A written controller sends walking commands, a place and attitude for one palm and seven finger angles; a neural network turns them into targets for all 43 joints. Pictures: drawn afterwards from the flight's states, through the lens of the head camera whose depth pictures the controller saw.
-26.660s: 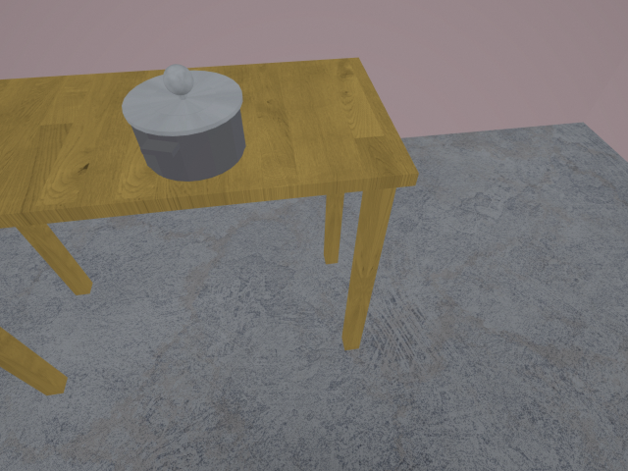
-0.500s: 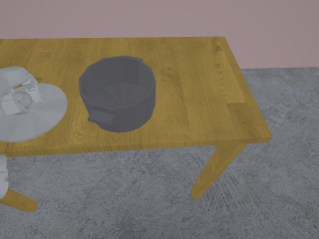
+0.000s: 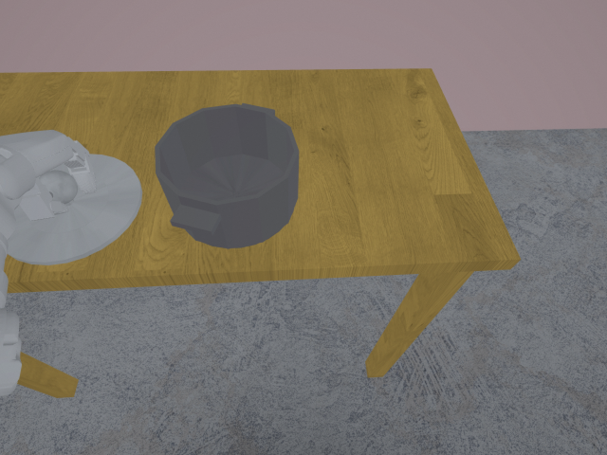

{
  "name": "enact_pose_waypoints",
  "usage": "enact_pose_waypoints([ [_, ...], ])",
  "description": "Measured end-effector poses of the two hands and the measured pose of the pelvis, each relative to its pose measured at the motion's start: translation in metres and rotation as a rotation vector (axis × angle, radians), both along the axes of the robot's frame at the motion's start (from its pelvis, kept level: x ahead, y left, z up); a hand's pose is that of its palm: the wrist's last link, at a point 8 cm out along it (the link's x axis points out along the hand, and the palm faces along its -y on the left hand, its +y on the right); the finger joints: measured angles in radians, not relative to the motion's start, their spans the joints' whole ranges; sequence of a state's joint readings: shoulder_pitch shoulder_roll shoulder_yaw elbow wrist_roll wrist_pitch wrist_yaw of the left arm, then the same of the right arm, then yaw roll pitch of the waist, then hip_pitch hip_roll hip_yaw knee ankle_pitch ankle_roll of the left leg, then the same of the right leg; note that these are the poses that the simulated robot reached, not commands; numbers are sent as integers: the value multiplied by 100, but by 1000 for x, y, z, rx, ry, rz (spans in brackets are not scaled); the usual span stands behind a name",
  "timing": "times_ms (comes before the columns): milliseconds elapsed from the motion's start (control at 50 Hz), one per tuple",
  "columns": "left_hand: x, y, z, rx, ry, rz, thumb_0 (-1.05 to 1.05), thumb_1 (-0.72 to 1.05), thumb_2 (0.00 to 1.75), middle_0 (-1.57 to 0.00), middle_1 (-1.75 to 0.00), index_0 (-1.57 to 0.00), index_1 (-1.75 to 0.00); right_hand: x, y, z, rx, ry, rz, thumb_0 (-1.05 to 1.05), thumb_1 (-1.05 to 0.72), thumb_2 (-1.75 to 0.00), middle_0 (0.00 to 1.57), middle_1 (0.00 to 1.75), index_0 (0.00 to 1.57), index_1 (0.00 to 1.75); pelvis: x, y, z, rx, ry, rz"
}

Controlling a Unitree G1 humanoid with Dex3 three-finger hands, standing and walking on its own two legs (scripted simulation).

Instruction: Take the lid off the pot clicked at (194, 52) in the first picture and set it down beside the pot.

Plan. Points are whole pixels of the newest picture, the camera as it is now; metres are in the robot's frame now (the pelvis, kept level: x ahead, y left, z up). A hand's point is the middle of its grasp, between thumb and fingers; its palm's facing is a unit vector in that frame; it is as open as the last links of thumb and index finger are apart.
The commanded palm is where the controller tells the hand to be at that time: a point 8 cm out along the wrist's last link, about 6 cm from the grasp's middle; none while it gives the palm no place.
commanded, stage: open the fingers wide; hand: left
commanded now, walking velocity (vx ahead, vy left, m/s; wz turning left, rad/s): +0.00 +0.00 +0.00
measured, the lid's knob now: (57, 187) +0.45 +0.33 +0.08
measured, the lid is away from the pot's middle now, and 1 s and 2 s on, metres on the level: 0.24 0.24 0.24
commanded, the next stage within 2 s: raise the empty hand in 0.64 s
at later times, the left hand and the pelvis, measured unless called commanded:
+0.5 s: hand (50, 184) +0.44 +0.32 +0.10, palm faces -0.42 -0.10 -0.90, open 10.6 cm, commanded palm +0.45 +0.33 +0.17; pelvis +0.01 -0.01 +0.00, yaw +0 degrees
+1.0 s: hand (37, 169) +0.44 +0.33 +0.13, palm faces -0.37 -0.09 -0.92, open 11.0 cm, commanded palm +0.44 +0.32 +0.20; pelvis +0.01 +0.00 +0.00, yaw +0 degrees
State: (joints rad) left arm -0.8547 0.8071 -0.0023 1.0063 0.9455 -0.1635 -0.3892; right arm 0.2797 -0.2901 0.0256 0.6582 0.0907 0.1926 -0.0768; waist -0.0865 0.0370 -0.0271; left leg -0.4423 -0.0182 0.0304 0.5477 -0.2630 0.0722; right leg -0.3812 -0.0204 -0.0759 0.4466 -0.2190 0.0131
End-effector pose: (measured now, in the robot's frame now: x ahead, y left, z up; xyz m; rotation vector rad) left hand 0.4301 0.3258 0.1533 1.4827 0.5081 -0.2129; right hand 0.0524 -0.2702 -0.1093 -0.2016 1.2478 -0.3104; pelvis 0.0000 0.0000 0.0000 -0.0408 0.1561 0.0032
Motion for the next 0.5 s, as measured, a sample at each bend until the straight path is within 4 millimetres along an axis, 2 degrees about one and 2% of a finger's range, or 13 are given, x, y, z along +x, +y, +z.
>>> enact_pose_waypoints([
  [260,10,-2,9,6,-17,19,1,14,80,-54,-85,-56,-87,-3,-11,0,-4,26,-23,1,-91,-90,20,30,20,30,5,-5,-1,2,9,-7],
  [500,10,-4,9,0,-19,15,1,0,74,-42,-81,-43,-81,2,-9,-3,18,33,-23,1,-91,-90,20,30,20,30,8,-7,-1,1,13,-8],
])
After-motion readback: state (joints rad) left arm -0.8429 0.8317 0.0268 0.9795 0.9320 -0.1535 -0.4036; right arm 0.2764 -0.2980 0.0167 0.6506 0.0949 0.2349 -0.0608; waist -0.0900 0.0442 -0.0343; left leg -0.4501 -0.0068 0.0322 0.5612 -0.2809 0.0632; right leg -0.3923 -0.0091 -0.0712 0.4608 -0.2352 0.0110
